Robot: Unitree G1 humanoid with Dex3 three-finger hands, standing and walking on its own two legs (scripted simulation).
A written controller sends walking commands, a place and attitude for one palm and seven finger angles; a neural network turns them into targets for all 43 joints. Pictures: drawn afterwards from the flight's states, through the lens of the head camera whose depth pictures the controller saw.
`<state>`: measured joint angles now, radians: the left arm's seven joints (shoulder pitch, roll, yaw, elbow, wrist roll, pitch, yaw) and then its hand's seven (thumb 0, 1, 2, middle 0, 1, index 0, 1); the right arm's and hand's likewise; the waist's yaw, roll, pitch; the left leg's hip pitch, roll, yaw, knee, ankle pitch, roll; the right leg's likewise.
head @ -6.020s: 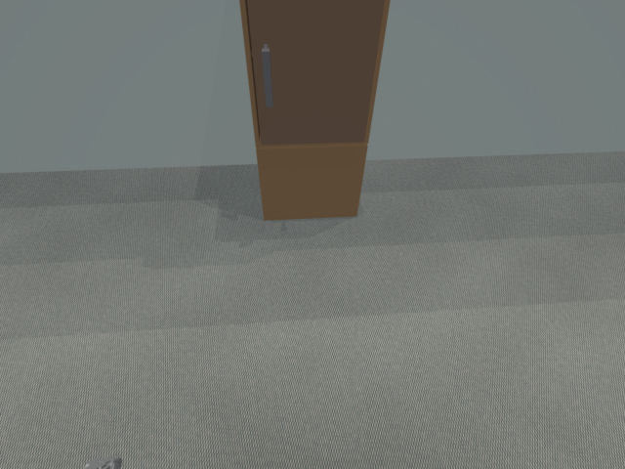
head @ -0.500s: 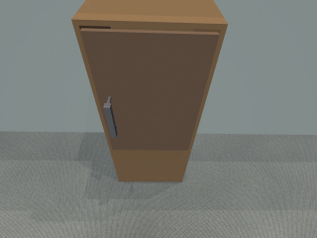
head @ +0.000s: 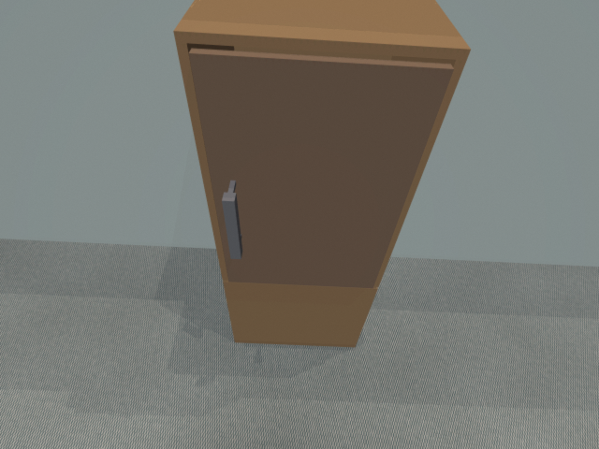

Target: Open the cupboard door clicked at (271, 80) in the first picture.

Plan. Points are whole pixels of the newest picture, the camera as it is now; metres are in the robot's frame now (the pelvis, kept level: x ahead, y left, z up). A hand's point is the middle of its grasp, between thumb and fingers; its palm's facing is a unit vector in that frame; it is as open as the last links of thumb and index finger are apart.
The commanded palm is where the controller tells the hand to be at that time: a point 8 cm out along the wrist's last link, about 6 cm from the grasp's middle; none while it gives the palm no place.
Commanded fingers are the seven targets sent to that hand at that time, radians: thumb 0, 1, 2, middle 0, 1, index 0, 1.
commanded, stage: look again from close up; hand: left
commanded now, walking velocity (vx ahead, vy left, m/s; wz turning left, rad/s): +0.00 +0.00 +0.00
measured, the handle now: (234, 221) +0.54 +0.16 -0.07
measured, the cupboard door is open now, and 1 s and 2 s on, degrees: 0 0 0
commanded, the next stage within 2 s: raise the hand with hooked fingers in 0.02 s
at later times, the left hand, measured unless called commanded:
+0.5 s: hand (180, 431) +0.16 +0.17 -0.08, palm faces +0.01 -1.00 +0.00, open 8.4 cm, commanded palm +0.13 +0.24 -0.07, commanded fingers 0.00 0.43 0.70 -0.23 -0.60 -0.23 -0.60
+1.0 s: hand (155, 392) +0.21 +0.21 -0.07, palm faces +0.05 -1.00 -0.06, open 11.4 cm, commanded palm +0.18 +0.26 -0.06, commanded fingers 0.00 -0.15 0.45 -0.28 -0.98 -0.28 -0.98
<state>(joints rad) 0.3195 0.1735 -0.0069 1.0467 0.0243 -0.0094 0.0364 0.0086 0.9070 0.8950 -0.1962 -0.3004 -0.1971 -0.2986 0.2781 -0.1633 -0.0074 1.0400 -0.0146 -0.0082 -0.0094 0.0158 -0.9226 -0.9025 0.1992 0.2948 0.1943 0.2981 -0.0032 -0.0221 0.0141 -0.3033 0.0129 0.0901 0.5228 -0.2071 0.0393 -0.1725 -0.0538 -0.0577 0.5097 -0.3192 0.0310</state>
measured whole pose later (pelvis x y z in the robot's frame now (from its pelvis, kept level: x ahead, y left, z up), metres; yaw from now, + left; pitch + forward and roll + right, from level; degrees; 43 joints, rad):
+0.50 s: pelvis -0.04 -0.03 -0.10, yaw +1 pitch +14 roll -1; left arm 0.36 0.21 0.17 0.20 -0.26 -0.52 -0.35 0.01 0.65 0.79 -0.22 -0.46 -0.22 -0.46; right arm 0.14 -0.25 -0.06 0.51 0.03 -0.22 0.00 0.01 -0.90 -0.90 0.20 0.30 0.20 0.30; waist 0.01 -0.03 -0.16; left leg -1.00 0.05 0.02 1.18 -0.41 0.01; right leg -0.86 -0.02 -0.07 1.22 -0.59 -0.01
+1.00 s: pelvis -0.02 -0.03 -0.11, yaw +0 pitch +19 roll -3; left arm 0.31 0.29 0.35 0.16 -0.37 -0.42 -0.42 0.01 0.07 0.54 -0.26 -0.83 -0.26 -0.83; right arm 0.24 -0.23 -0.04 0.62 0.03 -0.21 -0.06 0.01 -0.90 -0.90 0.20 0.30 0.20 0.30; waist 0.00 0.03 -0.17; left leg -1.11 0.08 -0.01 1.24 -0.47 0.00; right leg -0.95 0.01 -0.09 1.24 -0.62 -0.03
